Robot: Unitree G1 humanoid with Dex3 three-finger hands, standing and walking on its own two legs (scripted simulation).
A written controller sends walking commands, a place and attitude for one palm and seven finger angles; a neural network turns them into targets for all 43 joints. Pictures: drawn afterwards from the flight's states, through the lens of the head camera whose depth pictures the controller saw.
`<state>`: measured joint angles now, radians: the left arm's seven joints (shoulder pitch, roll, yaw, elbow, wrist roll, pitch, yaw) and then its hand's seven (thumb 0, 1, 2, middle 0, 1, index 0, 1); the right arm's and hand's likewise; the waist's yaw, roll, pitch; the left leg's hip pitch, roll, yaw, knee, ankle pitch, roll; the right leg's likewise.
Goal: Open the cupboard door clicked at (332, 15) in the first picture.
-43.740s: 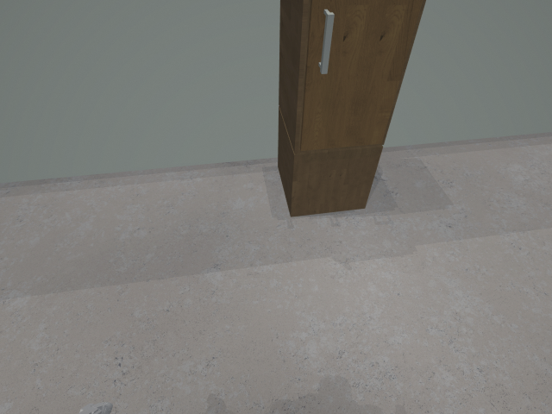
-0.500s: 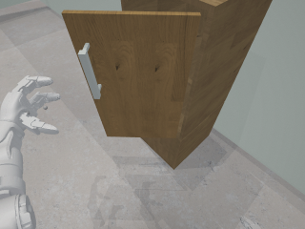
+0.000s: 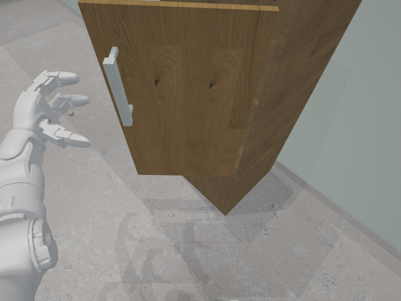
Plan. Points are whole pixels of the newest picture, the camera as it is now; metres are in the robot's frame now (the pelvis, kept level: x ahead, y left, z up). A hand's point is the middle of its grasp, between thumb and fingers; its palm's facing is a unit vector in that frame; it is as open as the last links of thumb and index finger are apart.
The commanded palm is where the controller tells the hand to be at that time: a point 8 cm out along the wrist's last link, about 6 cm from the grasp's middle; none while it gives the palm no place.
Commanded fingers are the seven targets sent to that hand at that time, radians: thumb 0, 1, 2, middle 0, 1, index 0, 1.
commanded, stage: move the hooked fingers beside the handle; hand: left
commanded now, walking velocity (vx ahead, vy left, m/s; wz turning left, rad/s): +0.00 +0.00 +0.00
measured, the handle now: (121, 89) +0.53 +0.17 +0.10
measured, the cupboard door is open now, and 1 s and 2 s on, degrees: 45 45 45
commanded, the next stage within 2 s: slide the fingers in behind the handle in 1.10 s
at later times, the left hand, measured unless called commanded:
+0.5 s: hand (79, 102) +0.48 +0.24 +0.12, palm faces -0.03 -1.00 +0.00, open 14.0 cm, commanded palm +0.45 +0.29 +0.11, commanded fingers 0.00 -0.50 0.30 -0.30 -1.20 -0.30 -1.20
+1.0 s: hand (78, 106) +0.47 +0.24 +0.11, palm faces -0.02 -1.00 +0.01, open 14.0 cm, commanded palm +0.46 +0.29 +0.11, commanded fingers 0.00 -0.50 0.30 -0.30 -1.20 -0.30 -1.20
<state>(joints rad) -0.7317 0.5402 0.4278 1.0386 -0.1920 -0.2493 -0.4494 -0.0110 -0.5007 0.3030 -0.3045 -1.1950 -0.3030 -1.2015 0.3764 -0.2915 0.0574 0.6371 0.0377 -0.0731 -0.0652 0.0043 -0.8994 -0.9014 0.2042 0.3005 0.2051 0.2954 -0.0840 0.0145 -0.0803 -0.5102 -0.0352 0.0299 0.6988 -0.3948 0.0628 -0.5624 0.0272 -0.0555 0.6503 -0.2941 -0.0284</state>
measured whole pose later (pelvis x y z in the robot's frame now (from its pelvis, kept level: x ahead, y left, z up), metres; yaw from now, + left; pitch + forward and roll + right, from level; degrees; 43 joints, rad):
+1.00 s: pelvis +0.00 +0.00 -0.01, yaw +0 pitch +16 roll -2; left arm -0.85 0.62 0.44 1.16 -0.16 -0.28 -0.47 -0.01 -0.50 0.30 -0.30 -1.20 -0.30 -1.20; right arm 0.37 -0.30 0.06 0.60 0.03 0.04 -0.06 0.00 -0.90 -0.90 0.20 0.30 0.20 0.30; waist -0.12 0.01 -0.08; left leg -0.62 -0.02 0.02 0.77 -0.43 0.06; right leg -0.66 0.04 -0.07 0.69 -0.31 -0.04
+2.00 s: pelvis +0.00 -0.01 -0.01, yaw +0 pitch +14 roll -1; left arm -0.83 0.48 0.37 1.09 -0.16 -0.30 -0.33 -0.01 -0.50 0.30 -0.30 -1.19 -0.30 -1.20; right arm 0.39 -0.29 0.05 0.62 0.03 0.02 -0.03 0.00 -0.90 -0.90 0.20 0.30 0.20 0.30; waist -0.11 0.03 -0.09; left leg -0.60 -0.01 0.03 0.77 -0.42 0.05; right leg -0.65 0.05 -0.06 0.71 -0.31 -0.05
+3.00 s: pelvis +0.00 -0.01 -0.01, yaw -1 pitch +15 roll -1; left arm -0.84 0.41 0.34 1.09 -0.15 -0.30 -0.27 -0.01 -0.47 0.32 -0.31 -1.20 -0.30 -1.20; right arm 0.41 -0.28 0.04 0.64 0.02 0.00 -0.02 0.00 -0.90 -0.90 0.20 0.30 0.20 0.30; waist -0.11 0.03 -0.10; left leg -0.60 -0.02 0.03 0.77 -0.43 0.05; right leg -0.65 0.04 -0.05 0.71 -0.32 -0.04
